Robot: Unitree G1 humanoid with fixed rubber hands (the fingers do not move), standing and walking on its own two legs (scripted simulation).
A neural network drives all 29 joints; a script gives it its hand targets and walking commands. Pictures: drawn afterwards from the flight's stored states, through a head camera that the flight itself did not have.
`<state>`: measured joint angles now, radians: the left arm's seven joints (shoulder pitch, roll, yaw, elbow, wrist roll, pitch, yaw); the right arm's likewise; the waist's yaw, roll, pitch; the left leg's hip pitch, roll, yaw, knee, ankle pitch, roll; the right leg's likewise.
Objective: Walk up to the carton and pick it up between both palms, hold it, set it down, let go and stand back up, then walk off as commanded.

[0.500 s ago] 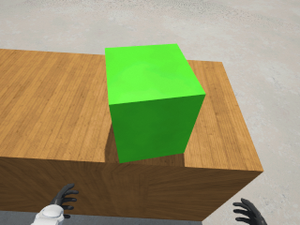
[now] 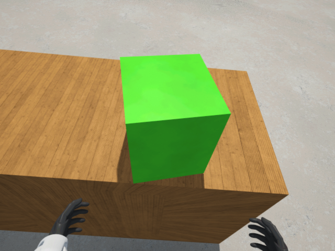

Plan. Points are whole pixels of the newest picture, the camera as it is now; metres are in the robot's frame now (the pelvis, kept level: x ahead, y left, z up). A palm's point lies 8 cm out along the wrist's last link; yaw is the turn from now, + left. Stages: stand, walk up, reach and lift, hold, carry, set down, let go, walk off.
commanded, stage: reach and lift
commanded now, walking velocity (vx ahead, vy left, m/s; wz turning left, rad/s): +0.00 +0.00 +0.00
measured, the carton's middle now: (165, 120) +0.44 +0.04 +0.06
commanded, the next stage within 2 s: none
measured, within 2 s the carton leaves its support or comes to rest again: neither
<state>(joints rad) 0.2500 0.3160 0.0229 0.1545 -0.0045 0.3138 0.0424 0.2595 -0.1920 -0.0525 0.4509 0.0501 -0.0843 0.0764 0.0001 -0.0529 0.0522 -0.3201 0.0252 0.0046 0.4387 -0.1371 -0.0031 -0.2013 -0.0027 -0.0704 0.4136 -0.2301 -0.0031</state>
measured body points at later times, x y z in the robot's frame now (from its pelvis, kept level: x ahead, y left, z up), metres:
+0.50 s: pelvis -0.01 +0.00 +0.00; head +0.01 +0.02 +0.45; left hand +0.20 +0.23 +0.00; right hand +0.17 -0.23 +0.01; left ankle +0.06 +0.12 -0.74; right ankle -0.01 -0.12 -0.74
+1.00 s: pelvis +0.00 -0.01 +0.00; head +0.02 +0.01 +0.45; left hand +0.23 +0.21 +0.05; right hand +0.21 -0.21 +0.05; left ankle +0.06 +0.12 -0.74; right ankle -0.01 -0.12 -0.74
